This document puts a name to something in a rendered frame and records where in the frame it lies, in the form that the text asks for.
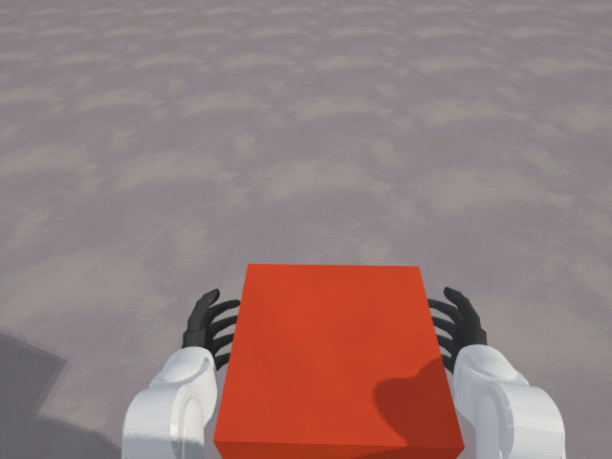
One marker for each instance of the carton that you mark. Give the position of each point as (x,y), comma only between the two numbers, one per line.
(336,362)

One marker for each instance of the robot right forearm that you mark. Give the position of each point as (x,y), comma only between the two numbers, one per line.
(512,420)

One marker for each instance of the robot left forearm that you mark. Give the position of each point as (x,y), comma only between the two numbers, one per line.
(167,420)

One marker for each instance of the left robot hand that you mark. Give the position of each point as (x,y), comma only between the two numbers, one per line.
(201,331)

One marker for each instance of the right robot hand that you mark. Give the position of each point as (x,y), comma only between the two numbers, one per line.
(466,330)

